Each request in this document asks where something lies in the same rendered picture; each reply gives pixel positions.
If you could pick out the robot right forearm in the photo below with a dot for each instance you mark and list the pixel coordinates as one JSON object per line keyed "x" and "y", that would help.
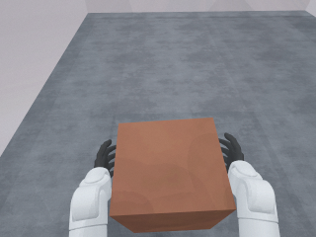
{"x": 255, "y": 199}

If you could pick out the robot left forearm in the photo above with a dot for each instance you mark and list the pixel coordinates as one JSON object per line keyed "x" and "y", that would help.
{"x": 89, "y": 205}

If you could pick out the left robot hand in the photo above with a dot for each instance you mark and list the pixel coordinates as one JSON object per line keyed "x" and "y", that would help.
{"x": 103, "y": 158}

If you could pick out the carton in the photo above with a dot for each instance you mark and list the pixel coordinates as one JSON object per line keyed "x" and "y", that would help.
{"x": 170, "y": 175}

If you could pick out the right robot hand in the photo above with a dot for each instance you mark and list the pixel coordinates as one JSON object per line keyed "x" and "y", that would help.
{"x": 234, "y": 152}

